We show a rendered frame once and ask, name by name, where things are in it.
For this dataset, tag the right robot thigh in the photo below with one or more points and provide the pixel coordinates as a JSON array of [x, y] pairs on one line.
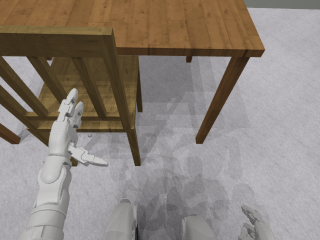
[[195, 228]]

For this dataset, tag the robot left forearm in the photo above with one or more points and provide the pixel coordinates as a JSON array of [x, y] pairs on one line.
[[49, 211]]

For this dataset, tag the robot right shin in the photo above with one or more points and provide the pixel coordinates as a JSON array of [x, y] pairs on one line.
[[192, 214]]

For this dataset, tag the table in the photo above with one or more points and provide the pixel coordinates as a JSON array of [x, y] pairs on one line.
[[202, 28]]

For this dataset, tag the chair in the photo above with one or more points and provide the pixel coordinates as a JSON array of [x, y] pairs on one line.
[[85, 58]]

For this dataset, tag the robot left hand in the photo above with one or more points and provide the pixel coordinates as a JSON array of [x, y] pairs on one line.
[[63, 131]]

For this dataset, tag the robot right hand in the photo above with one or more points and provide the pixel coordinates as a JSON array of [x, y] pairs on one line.
[[261, 229]]

